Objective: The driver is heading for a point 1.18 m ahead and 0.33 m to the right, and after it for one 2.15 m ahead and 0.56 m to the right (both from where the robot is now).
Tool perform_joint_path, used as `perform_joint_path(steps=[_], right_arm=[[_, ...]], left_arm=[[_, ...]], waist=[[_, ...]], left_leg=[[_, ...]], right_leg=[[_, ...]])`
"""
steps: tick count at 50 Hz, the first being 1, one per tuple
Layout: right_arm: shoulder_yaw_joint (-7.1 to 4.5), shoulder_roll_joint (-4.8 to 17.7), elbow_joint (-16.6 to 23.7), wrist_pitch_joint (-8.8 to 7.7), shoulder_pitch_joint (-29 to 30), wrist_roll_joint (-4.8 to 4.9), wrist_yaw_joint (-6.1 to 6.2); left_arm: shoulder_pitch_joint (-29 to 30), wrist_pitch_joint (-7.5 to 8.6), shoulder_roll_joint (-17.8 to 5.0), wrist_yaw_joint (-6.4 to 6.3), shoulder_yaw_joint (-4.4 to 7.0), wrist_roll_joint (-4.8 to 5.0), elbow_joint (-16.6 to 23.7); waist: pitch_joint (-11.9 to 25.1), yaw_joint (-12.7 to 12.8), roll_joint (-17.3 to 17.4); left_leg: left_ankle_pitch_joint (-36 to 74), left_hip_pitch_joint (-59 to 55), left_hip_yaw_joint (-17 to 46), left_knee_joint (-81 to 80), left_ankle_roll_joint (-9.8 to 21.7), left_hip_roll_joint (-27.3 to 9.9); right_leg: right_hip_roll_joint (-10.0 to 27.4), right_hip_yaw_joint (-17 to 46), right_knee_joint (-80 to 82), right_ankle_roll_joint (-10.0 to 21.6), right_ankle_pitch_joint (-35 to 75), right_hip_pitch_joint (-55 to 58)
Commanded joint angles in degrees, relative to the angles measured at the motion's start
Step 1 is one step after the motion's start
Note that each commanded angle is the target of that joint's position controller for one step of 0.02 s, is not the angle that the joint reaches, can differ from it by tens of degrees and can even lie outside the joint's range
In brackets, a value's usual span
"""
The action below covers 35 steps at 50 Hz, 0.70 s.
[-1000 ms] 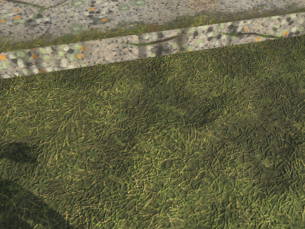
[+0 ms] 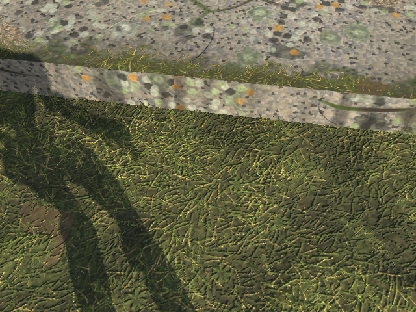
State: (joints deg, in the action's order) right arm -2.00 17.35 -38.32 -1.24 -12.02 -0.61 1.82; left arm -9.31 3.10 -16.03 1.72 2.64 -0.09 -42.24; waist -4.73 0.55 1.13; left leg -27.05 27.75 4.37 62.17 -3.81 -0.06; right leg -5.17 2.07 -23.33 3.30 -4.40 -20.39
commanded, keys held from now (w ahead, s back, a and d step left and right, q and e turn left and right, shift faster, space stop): e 0.48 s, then w+e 0.38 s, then w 0.12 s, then w+q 0.02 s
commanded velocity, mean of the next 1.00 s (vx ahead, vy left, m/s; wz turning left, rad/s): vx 0.19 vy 0.00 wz -0.51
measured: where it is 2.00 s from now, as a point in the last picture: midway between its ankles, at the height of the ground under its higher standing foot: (302, 230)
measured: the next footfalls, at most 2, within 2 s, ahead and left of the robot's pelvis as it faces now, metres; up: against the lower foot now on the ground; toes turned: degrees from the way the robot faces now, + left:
left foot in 0.24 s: +0.16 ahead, +0.14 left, +0.00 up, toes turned -14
right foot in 0.68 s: +0.05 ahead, -0.09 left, +0.00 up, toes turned -27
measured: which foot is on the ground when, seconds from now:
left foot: up 0.00-0.22, down 0.24-0.68, up 0.70-1.00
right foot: down 0.00-0.24, up 0.26-0.66, down 0.68-1.00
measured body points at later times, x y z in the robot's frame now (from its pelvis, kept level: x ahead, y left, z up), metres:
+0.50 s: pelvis +0.07 +0.05 +0.01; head +0.11 +0.05 +0.45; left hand +0.29 +0.29 -0.10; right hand +0.14 -0.26 -0.08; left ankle +0.12 +0.15 -0.74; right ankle +0.02 -0.09 -0.67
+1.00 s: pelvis +0.17 -0.05 +0.01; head +0.18 -0.09 +0.45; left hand +0.34 +0.18 -0.10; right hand +0.21 -0.38 -0.08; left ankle +0.40 -0.01 -0.69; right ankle +0.01 -0.07 -0.74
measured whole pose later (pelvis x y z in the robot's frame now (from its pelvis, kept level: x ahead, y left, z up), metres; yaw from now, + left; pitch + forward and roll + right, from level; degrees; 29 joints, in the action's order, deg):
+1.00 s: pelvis +0.17 -0.05 +0.01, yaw -34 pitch +2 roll +1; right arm -3.7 17.2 -38.5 -5.5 -4.1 0.5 -2.5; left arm -24.0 2.3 -15.5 -1.1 2.5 1.0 -42.6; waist -1.6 3.9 2.6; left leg 1.9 35.7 1.6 34.7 -2.5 -1.7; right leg -2.2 6.6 -16.2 3.1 -18.9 1.1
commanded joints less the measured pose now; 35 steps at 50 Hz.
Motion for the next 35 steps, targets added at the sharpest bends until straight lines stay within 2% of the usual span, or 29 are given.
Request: perform_joint_path(steps=[1, 3, 6, 9, 11, 12, 13, 14, 15, 16, 17, 18, 20, 22, 24, 26, 28, 29, 30, 32, 33, 34, 35], right_arm=[[-1.24, 3.9, 2.6, 0.13, -6.5, -0.29, 1.05], [-1.39, 4.4, 2.8, 0.68, -4.8, -0.21, 1.15], [-1.48, 4.3, 4.4, 1.13, -0.3, 0.15, 0.83], [-1.86, 4.6, 5.5, 0.09, 1.4, 0.59, 0.15], [-2.53, 5.2, 4.9, -0.93, -1.1, 0.65, -0.18], [-3.39, 8.7, 5.3, -0.99, -2.5, -0.19, 0.16], [-4.50, 13.2, 5.8, -0.07, 0.3, -1.95, 0.23], [-4.14, 10.6, 6.2, -0.11, 0.2, -2.79, -0.07], [-3.14, 7.4, 6.8, -0.28, 1.9, -2.39, -0.08], [-2.77, 6.0, 7.0, -0.34, 4.3, -1.49, -0.11], [-2.55, 5.2, 7.1, -0.36, 5.6, -0.61, 0.00], [-2.38, 5.1, 6.9, -0.25, 5.8, -0.38, 0.19], [-2.59, 5.3, 6.2, 0.20, 4.6, -0.75, 0.52], [-3.11, 6.0, 5.3, 0.69, 2.4, -0.78, 0.89], [-3.78, 7.4, 4.8, 1.03, 2.0, -0.54, 0.90], [-4.56, 9.1, 4.4, 1.17, 1.3, 0.04, 0.56], [-5.03, 10.3, 3.9, 0.90, 1.4, 0.80, -0.01], [-5.16, 10.6, 3.6, 0.65, 1.3, 1.13, -0.35], [-5.26, 10.8, 3.3, 0.36, 1.3, 1.51, -0.67], [-5.20, 10.4, 2.6, 0.05, 2.6, 2.65, -1.14], [-4.69, 8.4, 2.0, -0.13, 2.1, 2.64, -1.23], [-3.59, 4.7, 2.3, -0.43, 2.9, 1.74, -1.56], [-2.15, 0.3, 6.2, -1.04, 6.1, -0.65, -2.00]], left_arm=[[2.2, -0.31, -10.4, -1.09, 3.08, -0.03, 4.1], [2.1, -1.43, -11.4, -1.85, 3.62, 0.83, 4.2], [1.9, -3.02, -11.2, -2.56, 3.76, 1.37, 4.3], [1.2, -4.05, -10.8, -2.86, 3.71, 1.34, 4.6], [1.3, -4.63, -9.4, -3.13, 3.26, 1.82, 4.9], [-1.1, -4.66, -6.6, -3.10, 2.38, 1.39, 5.0], [-3.6, -4.20, -4.3, -2.96, 1.89, 1.28, 6.5], [-3.9, -3.69, -9.3, -3.07, 3.27, 0.68, 6.0], [-4.6, -3.93, -12.0, -3.08, 4.44, 1.31, 4.9], [-5.7, -4.79, -11.7, -3.39, 4.76, 1.49, 3.7], [-6.2, -5.64, -11.0, -3.70, 4.77, 1.25, 3.3], [-6.0, -6.19, -9.5, -3.62, 4.46, 1.31, 3.6], [-3.4, -6.38, -7.5, -3.36, 3.82, 1.67, 5.4], [-0.3, -6.24, -6.5, -2.99, 3.29, 1.69, 7.3], [1.0, -6.19, -5.7, -2.36, 2.81, 1.44, 8.4], [2.2, -6.26, -5.4, -1.64, 2.39, 1.43, 9.5], [2.6, -6.25, -5.9, -1.01, 2.42, 1.52, 10.1], [2.4, -6.13, -6.2, -0.72, 2.53, 1.54, 10.2], [1.8, -5.92, -6.5, -0.42, 2.64, 1.55, 10.1], [-2.9, -5.36, -6.0, 0.08, 2.82, 1.59, 7.9], [-7.9, -5.12, -6.5, -0.12, 3.33, 1.77, 5.4], [-15.1, -4.86, -8.6, -0.59, 4.37, 2.25, 3.0], [-18.5, -4.17, -16.4, -1.30, 5.76, 1.83, 3.7]], waist=[[11.3, -2.7, -6.7], [12.9, -2.2, -6.6], [11.1, -1.0, -7.7], [9.9, -0.6, -9.3], [9.9, -2.5, -9.2], [12.0, -1.6, -3.6], [9.9, 1.7, 12.7], [10.3, 0.0, 13.0], [9.3, 0.5, 8.4], [8.0, 1.5, 5.9], [7.4, 1.5, 5.8], [6.8, 1.2, 6.2], [6.4, -0.1, 7.3], [7.6, -1.9, 8.2], [9.0, -2.6, 8.3], [9.8, -3.6, 8.3], [8.2, -3.7, 9.3], [7.5, -3.5, 9.3], [6.9, -3.1, 8.9], [6.6, 0.1, 7.4], [7.7, 1.9, 5.4], [9.4, 4.4, -1.3], [8.3, 4.4, -17.7]], left_leg=[[2.0, -2.9, -0.3, -7.7, -1.1, -0.4], [7.8, -5.3, 0.1, -11.7, -1.1, 0.2], [11.3, -7.0, 0.6, -17.5, -0.9, 1.3], [11.2, -8.9, 0.8, -26.3, 0.0, 2.3], [18.1, -15.9, 0.5, -39.2, 1.8, 1.1], [19.7, -21.9, 7.5, -42.2, 5.2, -8.5], [29.4, -23.5, 21.0, -44.1, 13.5, -20.0], [32.1, -20.6, 25.8, -45.0, 18.8, -24.0], [31.9, -19.1, 21.1, -44.3, 18.2, -21.3], [31.1, -18.4, 15.3, -43.4, 15.9, -17.6], [31.1, -18.6, 11.6, -43.0, 14.6, -15.6], [33.5, -18.1, 8.7, -42.9, 14.6, -14.5], [35.1, -19.3, 4.6, -43.3, 15.2, -13.1], [36.9, -23.4, 3.9, -43.0, 16.4, -14.5], [37.9, -24.7, 2.7, -42.4, 17.0, -15.8], [23.8, -23.2, 2.1, -45.1, 16.8, -16.6], [10.5, -20.0, 2.1, -47.7, 16.3, -16.9], [7.3, -19.0, 2.1, -48.3, 16.0, -17.3], [5.5, -18.1, 1.8, -48.4, 15.6, -17.6], [3.1, -14.4, -1.3, -45.3, 13.6, -16.5], [2.3, -9.8, -4.4, -40.2, 11.6, -14.4], [0.7, -0.8, -10.0, -26.8, 7.7, -10.9], [-10.2, 19.8, -13.6, -3.2, 2.1, -2.9]], right_leg=[[15.0, 14.9, 5.6, 12.6, 27.0, 5.0], [14.0, 15.1, 5.7, 11.3, 17.6, 3.2], [12.2, 17.6, 6.3, 9.2, 0.2, 0.6], [11.8, 21.8, 3.6, 7.8, -3.2, 2.6], [9.3, 22.5, -1.0, 4.6, -3.3, 2.3], [6.3, 19.2, -8.7, 1.3, -13.7, -1.3], [-2.6, 7.8, -19.7, -2.2, -28.4, -12.3], [0.2, 5.8, -33.3, -4.7, -32.1, -14.1], [1.6, 6.4, -39.7, -5.7, -28.9, -13.8], [2.4, 5.6, -42.7, -6.9, -25.8, -14.0], [2.9, 5.0, -45.3, -8.0, -22.8, -14.8], [3.2, 4.2, -46.9, -8.9, -21.0, -14.8], [3.7, 1.6, -43.7, -10.0, -18.3, -15.0], [5.0, 0.8, -38.6, -10.6, -18.1, -15.4], [6.3, -0.1, -33.2, -10.4, -18.9, -12.6], [7.1, -2.3, -27.7, -9.0, -18.6, -8.9], [6.8, -4.5, -22.7, -6.9, -19.4, -5.4], [6.6, -5.3, -20.0, -5.7, -19.7, -3.7], [6.4, -5.9, -16.7, -4.3, -19.2, -1.6], [5.1, -8.2, -5.8, -1.3, -13.4, 7.3], [3.3, -8.7, -2.6, 0.1, -13.2, 15.5], [7.4, -0.8, -0.1, 2.8, -15.3, 26.3], [23.5, 27.8, 4.2, 11.3, -19.9, 33.5]])
Velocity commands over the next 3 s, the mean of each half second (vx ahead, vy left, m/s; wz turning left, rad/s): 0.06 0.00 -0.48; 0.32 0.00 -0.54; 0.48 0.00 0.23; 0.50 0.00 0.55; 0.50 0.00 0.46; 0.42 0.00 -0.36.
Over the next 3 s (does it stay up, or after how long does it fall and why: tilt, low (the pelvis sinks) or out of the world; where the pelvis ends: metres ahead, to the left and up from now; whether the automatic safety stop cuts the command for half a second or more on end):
stays up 1.23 -0.36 0.16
